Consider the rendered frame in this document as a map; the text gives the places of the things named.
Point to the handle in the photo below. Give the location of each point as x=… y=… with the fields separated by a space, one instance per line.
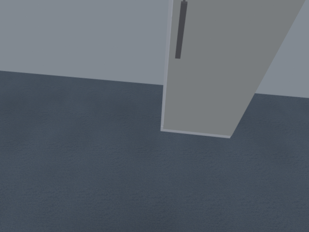
x=181 y=28

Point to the fridge door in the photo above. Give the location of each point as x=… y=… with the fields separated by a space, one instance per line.
x=228 y=46

